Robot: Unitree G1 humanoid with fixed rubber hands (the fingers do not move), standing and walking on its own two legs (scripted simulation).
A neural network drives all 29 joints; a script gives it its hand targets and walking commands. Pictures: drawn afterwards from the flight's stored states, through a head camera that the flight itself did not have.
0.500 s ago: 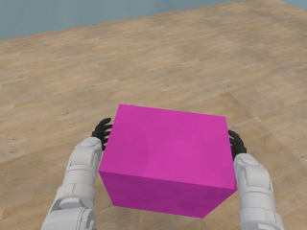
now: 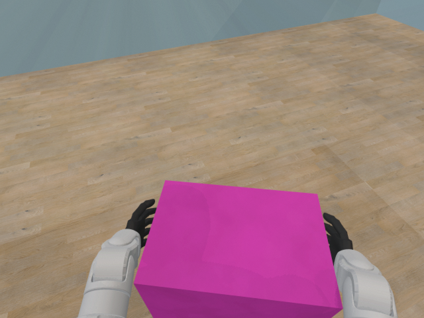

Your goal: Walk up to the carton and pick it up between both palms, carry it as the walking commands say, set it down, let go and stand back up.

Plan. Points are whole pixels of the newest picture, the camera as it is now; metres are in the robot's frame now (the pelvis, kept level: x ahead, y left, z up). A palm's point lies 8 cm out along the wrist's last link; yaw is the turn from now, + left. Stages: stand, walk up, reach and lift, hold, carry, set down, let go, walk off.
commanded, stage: reach and lift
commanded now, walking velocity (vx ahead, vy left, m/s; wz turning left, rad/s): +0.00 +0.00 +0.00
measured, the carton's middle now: (232, 267) +0.25 -0.03 -0.05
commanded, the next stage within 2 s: hold in 1.20 s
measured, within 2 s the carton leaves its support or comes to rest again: neither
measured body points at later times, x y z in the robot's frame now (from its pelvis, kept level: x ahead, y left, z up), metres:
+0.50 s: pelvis -0.02 -0.03 -0.01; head -0.03 -0.03 +0.44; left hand +0.29 +0.17 +0.02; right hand +0.29 -0.21 +0.01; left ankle +0.00 +0.11 -0.75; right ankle +0.01 -0.14 -0.75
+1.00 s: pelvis -0.02 +0.00 +0.00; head -0.03 -0.01 +0.45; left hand +0.28 +0.17 +0.02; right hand +0.25 -0.22 +0.01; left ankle +0.00 +0.11 -0.75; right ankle +0.01 -0.14 -0.75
